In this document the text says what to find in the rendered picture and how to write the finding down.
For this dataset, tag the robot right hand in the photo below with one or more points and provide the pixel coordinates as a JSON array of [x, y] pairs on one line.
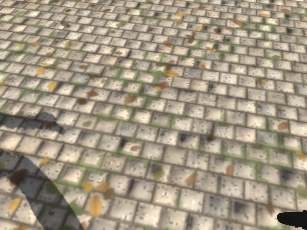
[[296, 219]]

